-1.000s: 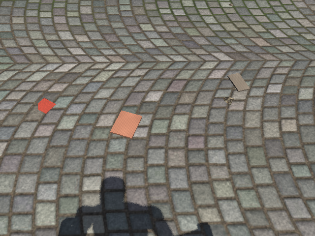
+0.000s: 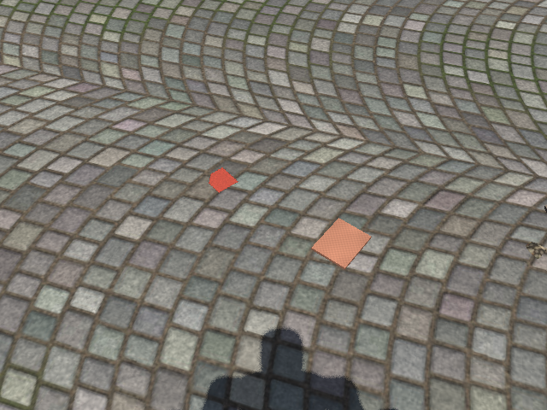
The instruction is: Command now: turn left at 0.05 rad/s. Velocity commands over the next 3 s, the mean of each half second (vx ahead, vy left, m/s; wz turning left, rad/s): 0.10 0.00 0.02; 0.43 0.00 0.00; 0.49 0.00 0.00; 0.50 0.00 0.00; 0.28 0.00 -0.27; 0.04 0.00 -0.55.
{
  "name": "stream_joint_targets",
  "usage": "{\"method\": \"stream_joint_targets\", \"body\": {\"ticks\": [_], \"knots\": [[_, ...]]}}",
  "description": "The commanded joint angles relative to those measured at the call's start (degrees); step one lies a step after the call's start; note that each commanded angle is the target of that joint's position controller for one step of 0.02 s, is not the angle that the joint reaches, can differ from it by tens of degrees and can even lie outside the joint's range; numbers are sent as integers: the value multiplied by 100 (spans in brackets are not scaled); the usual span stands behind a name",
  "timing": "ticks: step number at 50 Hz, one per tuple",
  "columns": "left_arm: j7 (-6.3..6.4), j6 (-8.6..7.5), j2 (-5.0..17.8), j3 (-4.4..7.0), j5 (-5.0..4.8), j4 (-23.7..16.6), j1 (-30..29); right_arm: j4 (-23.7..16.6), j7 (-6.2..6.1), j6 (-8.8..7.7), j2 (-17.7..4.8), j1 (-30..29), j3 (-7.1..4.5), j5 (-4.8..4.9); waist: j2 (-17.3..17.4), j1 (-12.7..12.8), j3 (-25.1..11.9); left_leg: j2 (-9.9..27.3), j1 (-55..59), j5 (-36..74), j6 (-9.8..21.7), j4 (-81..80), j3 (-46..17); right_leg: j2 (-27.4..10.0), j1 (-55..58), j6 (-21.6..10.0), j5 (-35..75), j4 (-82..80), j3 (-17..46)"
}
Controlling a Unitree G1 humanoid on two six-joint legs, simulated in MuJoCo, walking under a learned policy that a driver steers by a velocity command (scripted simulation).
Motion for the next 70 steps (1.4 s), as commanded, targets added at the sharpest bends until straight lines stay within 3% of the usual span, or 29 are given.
{"method": "stream_joint_targets", "body": {"ticks": [1,12,14,17,20,22,23,24,25,26,27,29,31,34,37,43,45,47,48,49,50,51,52,53,54,57,60,64,70], "knots": [[63,-47,614,159,-15,-218,-107,-313,-36,-134,-686,-62,-149,5,426,-1,-75,411,-341,722,193,-703,-454,-101,162,-61,666,-238,45],[149,-21,666,182,-51,387,56,-39,-47,-190,-584,83,-105,30,144,-9,-115,288,-238,931,206,-647,-321,-129,255,25,856,-283,74],[168,-4,610,174,-83,525,152,80,-75,-151,-675,248,-147,67,313,-59,-157,239,-209,-595,331,-836,-376,139,85,-11,-275,-13,-234],[134,-162,546,167,-178,344,-173,142,-99,-147,-1082,563,-265,147,1146,-280,473,1223,-321,-3090,1045,-1804,-1913,291,-1155,-186,-1191,1178,-536],[-11,-426,546,180,-295,290,-161,174,-108,-286,-1035,466,-264,203,1228,-152,753,1657,-286,-2414,1300,-1951,-2359,-119,-1439,-586,-1435,1304,-182],[-106,-536,518,211,-288,677,631,51,-84,-268,-980,-64,-243,287,943,321,442,1154,-871,-1590,943,-1548,-1463,68,207,-719,-345,-52,-460],[-121,-537,612,275,-217,959,1151,0,-80,-275,-823,-185,-203,239,677,501,230,768,-1254,-1050,724,-938,-956,152,1072,-633,117,-221,-353],[-104,-549,961,366,-168,1108,1801,-134,-65,-317,-411,-346,-86,175,-394,685,-4,150,-1906,-628,319,713,-91,-783,1747,-888,-715,-977,1134],[-176,-589,1604,483,-129,1107,2188,-425,-123,-418,-425,-403,-108,246,-1722,719,-52,-373,-2989,-1425,99,2275,185,-1952,2164,-1711,-1492,-1907,3613],[-182,-643,1260,359,-74,978,1769,-351,-124,-501,-734,-232,-190,373,-1110,482,195,-55,-3428,-1573,172,3223,-306,-2190,1935,-1944,-1830,-2009,3935],[-154,-665,943,275,-116,833,1397,-247,-63,-571,-778,-92,-203,402,-738,316,484,217,-3682,-959,286,3485,-384,-1961,1845,-1768,-1780,-1957,3292],[-142,-634,822,214,-136,726,1122,-158,-2,-649,-765,-196,-238,282,-445,225,505,548,-3799,1,366,3279,-154,-1574,1850,-1399,-883,-2023,2298],[-130,-569,572,116,-97,774,1309,-168,93,-645,-666,-327,-245,206,-535,249,319,638,-3452,561,286,2933,74,-1208,1784,-1213,432,-2066,1453],[-44,-492,714,111,-92,827,1532,-303,160,-596,-420,-699,-174,194,-412,311,276,582,-3366,1023,56,2202,359,-1041,1696,-1257,1761,-2091,799],[38,-441,862,113,-86,802,1567,-519,211,-616,-260,-1348,-77,229,-416,446,450,434,-2838,1741,-41,999,545,-896,1196,-1207,1773,-2279,395],[64,-393,975,179,-193,907,1782,-760,353,-683,-486,-1914,-88,280,-462,327,656,277,-2411,1895,271,19,481,-1318,1643,-1164,2343,-2098,267],[71,-350,1124,243,-163,856,1660,-670,344,-687,-731,-1484,-191,251,-603,-27,192,35,-1668,1560,486,9,613,-1359,1942,-1044,4187,-1392,163],[82,-263,1092,231,-88,764,1522,-172,235,-634,-1131,233,-413,257,-583,-902,-928,-51,715,1580,840,27,651,-998,1264,-789,5129,661,-109],[91,-276,771,117,63,589,1648,51,149,-575,-1550,1245,-504,182,369,-1093,-1831,1217,2544,1278,1176,214,-880,-552,-145,-660,2756,2598,-279],[10,-405,-37,-84,-78,622,2482,166,246,-601,-1655,1250,-469,118,1909,-501,-2631,2361,3772,-415,2075,-898,-3851,522,-1943,-431,-1712,4306,253],[-37,-542,745,92,-259,575,1846,145,249,-618,-1045,956,-331,165,1174,-692,-1833,2118,3121,-1042,1772,-1432,-3862,184,-2549,-527,-1669,4812,668],[-53,-615,992,178,-383,351,1199,115,238,-638,-871,465,-269,184,825,-582,-899,1936,2215,-645,1538,-1552,-2891,-97,-2787,-603,-1095,4738,450],[-13,-648,897,164,-339,296,932,87,253,-669,-833,98,-247,154,223,-393,-523,1729,1372,225,1449,-1699,-2227,-380,-2538,-583,-562,4474,337],[11,-627,828,195,-251,289,874,83,276,-702,-733,-117,-226,97,154,-207,-309,1498,798,870,1407,-1824,-1697,-550,-2312,-538,-257,4182,300],[5,-565,729,195,-217,313,1034,117,281,-731,-650,-205,-201,40,339,-22,-337,1358,470,1124,1390,-1983,-1377,-694,-1981,-512,-72,4039,348],[28,-393,516,172,-167,240,988,306,283,-816,-675,-124,-201,119,391,122,-127,1256,-57,1430,1505,-2344,-858,-825,-1966,-349,67,3517,231],[33,-373,534,163,-85,-71,250,475,185,-794,-883,163,-244,108,297,-37,167,1189,-60,1594,1524,-2527,-558,-870,-2535,-153,910,2556,160],[-61,-480,380,78,-96,-328,-628,652,98,-721,-1043,560,-252,169,246,-361,244,941,24,1763,1259,-2504,-25,-564,-2171,-141,2174,901,-154],[-249,-548,558,81,-170,-719,-1329,980,52,-530,-1163,1055,-287,232,337,-463,258,1484,1361,2165,1116,-1903,-179,-357,-2346,-407,1619,47,-85]]}}
Next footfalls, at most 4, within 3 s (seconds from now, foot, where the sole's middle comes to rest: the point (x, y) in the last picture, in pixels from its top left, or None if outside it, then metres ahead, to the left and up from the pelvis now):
0.94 left None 0.43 0.10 -0.77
1.48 right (336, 329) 0.73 -0.14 -0.77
2.04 left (256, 235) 1.04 0.09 -0.77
2.52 right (329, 205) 1.17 -0.14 -0.77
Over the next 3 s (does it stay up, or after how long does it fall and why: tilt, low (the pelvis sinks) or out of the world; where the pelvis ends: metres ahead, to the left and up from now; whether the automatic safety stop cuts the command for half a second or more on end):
stays up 1.11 0.00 0.00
